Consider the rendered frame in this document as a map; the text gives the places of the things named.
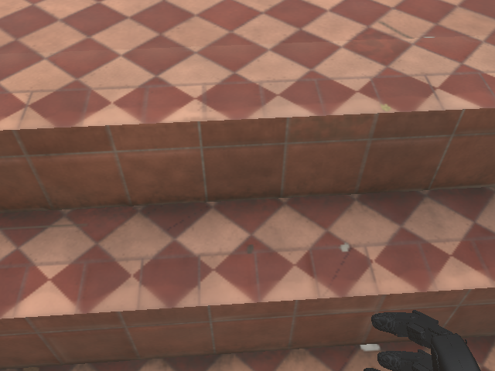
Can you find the robot right hand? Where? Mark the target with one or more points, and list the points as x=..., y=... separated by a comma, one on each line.
x=449, y=352

